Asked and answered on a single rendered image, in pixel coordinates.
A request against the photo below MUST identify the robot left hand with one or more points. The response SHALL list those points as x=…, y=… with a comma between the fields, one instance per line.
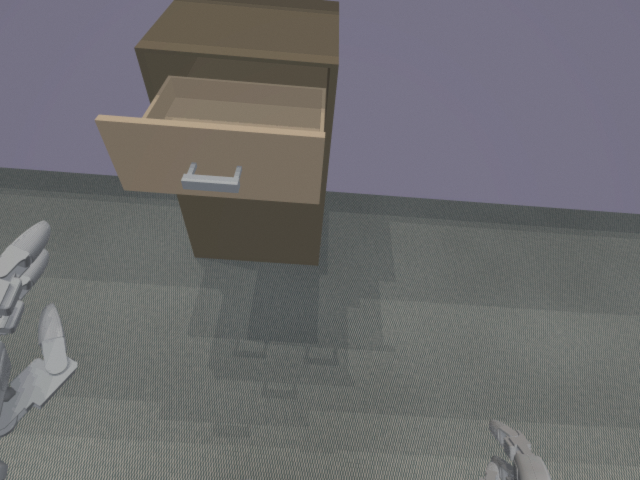
x=21, y=265

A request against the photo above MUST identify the drawer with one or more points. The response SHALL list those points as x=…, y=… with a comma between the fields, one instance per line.
x=275, y=132

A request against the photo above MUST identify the cabinet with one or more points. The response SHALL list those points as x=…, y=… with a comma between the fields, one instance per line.
x=286, y=42

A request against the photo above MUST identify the handle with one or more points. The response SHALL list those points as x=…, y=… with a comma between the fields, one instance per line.
x=190, y=181

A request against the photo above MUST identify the robot right hand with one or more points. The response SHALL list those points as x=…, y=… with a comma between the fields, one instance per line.
x=526, y=466

